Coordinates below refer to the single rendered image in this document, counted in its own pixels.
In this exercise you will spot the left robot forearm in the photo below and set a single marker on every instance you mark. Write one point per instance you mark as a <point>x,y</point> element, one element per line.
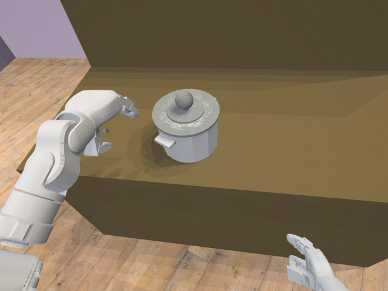
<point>27,216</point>

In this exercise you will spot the right robot forearm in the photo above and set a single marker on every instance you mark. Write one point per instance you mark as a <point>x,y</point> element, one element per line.
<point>329,283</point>

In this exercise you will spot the robot left hand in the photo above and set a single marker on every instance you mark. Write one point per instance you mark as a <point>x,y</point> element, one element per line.
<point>100,106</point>

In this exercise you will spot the left robot upper arm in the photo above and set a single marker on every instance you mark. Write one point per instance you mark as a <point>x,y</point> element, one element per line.
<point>19,271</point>

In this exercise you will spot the table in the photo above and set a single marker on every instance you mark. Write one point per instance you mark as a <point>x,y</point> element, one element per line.
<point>302,88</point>

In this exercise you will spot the pot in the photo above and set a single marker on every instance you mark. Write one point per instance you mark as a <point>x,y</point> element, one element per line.
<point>191,149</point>

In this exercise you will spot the robot right hand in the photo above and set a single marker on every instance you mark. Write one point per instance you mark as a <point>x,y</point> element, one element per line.
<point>315,265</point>

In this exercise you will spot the knob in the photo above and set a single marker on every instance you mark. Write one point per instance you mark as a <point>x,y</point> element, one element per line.
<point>184,100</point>

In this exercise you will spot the lid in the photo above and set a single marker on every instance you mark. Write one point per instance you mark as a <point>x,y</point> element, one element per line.
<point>176,122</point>

